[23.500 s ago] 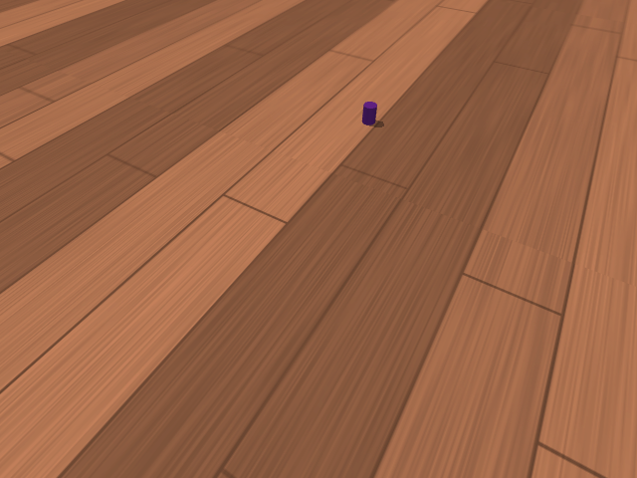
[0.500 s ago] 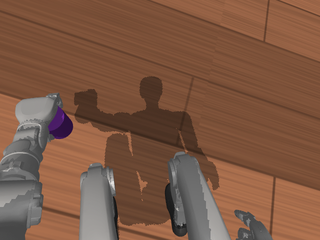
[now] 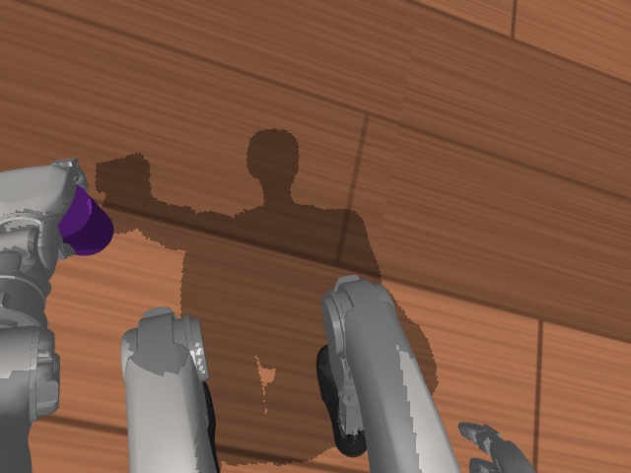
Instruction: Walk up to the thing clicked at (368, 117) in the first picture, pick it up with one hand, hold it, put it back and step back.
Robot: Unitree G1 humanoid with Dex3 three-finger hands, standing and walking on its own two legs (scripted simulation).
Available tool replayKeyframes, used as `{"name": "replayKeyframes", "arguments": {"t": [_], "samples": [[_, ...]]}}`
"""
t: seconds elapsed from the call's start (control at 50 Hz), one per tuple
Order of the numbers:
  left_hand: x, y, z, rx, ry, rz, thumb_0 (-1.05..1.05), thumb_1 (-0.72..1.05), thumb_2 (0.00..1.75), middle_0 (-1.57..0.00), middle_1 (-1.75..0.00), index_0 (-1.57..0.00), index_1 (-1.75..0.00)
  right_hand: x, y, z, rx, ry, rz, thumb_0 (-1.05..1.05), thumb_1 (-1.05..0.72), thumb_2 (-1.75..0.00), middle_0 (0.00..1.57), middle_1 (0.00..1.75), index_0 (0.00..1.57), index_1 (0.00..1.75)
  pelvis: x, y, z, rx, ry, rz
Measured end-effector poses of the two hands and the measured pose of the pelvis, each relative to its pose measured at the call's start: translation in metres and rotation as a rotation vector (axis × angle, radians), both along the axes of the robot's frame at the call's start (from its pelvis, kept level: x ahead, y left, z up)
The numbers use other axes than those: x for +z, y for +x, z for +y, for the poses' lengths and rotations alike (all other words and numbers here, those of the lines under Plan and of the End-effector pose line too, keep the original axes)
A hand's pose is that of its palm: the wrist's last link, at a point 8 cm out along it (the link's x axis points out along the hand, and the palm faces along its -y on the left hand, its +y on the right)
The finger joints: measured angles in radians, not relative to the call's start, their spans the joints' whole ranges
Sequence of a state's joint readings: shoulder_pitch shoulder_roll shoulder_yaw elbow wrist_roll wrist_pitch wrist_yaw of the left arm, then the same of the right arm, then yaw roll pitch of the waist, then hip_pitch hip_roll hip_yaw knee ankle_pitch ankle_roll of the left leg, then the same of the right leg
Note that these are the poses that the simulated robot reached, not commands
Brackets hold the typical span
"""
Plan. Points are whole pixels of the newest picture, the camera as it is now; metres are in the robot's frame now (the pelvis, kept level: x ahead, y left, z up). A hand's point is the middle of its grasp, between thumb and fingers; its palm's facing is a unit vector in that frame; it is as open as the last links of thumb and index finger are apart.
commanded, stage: crouch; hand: left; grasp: from above
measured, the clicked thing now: (73, 221) +0.47 +0.27 -0.20
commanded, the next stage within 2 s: lower in 0.36 s
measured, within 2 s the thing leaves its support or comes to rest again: rests again in 1.32 s
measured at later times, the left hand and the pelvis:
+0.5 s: hand (62, 222) +0.46 +0.28 -0.19, palm faces -0.45 -0.05 -0.89, open 10.6 cm; pelvis +0.00 +0.00 -0.04, yaw -1 degrees
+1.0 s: hand (79, 231) +0.47 +0.28 -0.25, palm faces -0.45 -0.06 -0.89, open 10.6 cm; pelvis +0.00 +0.00 -0.07, yaw -3 degrees
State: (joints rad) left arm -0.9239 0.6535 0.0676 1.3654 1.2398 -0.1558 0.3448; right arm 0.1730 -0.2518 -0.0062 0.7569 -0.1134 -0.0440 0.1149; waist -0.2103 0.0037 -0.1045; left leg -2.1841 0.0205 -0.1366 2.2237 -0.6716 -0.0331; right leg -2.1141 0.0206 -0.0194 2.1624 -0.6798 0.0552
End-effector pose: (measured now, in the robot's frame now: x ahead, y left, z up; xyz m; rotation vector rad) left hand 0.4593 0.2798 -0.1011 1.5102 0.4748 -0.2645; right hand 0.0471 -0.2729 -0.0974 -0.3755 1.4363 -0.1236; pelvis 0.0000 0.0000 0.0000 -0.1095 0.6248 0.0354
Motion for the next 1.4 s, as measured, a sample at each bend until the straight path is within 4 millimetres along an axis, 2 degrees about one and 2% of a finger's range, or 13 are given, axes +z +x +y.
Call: {"name": "replayKeyframes", "arguments": {"t": [0.16,0.38,0.58,0.86,1.12,1.4], "samples": [[-0.015,0.002,0.0,-0.005,0.004,-0.003,-0.02,-0.09,0.72,-0.66,-0.96,-0.48,-0.9,-0.018,-0.011,0.003,-0.001,0.013,0.014,0.0,-0.92,-0.9,0.2,0.3,0.2,0.3,-0.018,-0.003,0.0,-0.001,0.002,-0.014],[-0.027,0.009,0.002,0.005,0.003,-0.01,-0.02,-0.09,0.72,-0.66,-0.96,-0.48,-0.9,-0.034,-0.011,0.005,0.017,0.016,0.008,0.0,-0.92,-0.9,0.2,0.3,0.2,0.3,-0.035,-0.005,0.0,-0.008,-0.004,-0.028],[-0.042,0.01,0.003,0.002,-0.002,0.008,-0.02,-0.1,0.73,-0.67,-0.95,-0.49,-0.89,-0.038,-0.01,0.004,0.035,0.007,0.019,0.0,-0.92,-0.9,0.2,0.3,0.2,0.3,-0.043,-0.003,0.001,-0.009,-0.012,-0.034],[-0.084,0.01,0.001,-0.025,-0.019,0.008,-0.02,-0.1,0.73,-0.68,-0.95,-0.5,-0.88,-0.046,-0.015,0.005,0.069,-0.012,0.051,0.0,-0.92,-0.9,0.2,0.3,0.2,0.3,-0.062,-0.001,0.002,-0.017,-0.029,-0.047],[-0.104,0.018,0.001,0.012,-0.012,0.014,-0.02,-0.1,0.73,-0.68,-0.94,-0.51,-0.87,-0.054,-0.016,0.009,0.088,0.012,0.066,0.0,-0.91,-0.89,0.2,0.3,0.2,0.3,-0.07,0.003,0.002,-0.03,-0.037,-0.044],[-0.127,0.021,0.0,0.014,-0.032,0.005,-0.02,-0.11,0.73,-0.69,-0.93,-0.52,-0.86,-0.051,-0.022,0.006,0.125,-0.002,0.094,0.0,-0.91,-0.89,0.2,0.3,0.2,0.3,-0.08,0.005,0.002,-0.041,-0.054,-0.068]]}}
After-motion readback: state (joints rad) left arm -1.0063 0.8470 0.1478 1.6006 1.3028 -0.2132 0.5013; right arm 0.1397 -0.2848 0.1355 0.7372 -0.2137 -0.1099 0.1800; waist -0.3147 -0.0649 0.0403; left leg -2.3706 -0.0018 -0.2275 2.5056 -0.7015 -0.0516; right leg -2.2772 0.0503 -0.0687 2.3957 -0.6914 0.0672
